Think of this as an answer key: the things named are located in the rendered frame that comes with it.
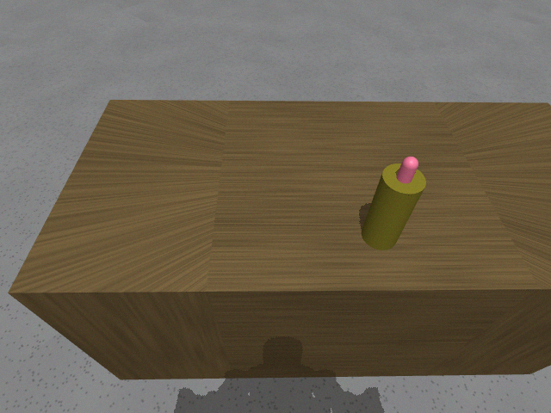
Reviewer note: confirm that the bottle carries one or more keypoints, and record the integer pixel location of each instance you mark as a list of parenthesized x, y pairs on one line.
[(397, 193)]

